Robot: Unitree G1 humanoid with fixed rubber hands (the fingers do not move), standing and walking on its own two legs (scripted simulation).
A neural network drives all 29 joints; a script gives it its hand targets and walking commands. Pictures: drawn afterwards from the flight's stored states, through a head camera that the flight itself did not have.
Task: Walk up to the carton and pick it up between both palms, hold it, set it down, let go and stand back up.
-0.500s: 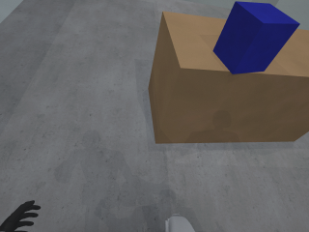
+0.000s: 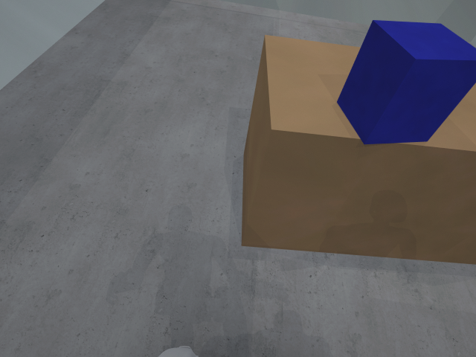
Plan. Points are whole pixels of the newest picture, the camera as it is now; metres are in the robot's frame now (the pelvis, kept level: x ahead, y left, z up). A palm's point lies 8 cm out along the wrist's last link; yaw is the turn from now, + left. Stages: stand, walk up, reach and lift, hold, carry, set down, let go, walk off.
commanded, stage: walk up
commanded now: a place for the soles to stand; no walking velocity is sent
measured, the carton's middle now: (401, 84) +0.83 -0.38 +0.08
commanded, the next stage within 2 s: none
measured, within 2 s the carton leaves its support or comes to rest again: neither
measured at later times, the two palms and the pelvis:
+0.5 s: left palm out of the picture +0.11 +0.15 -0.08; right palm out of the picture +0.18 -0.55 -0.07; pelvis +0.09 -0.19 +0.00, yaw +0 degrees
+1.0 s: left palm (235, 276) +0.29 +0.02 -0.09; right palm out of the picture +0.24 -0.66 -0.05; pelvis +0.19 -0.31 +0.00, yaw +2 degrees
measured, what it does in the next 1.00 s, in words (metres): steps to the right: right foot, then left foot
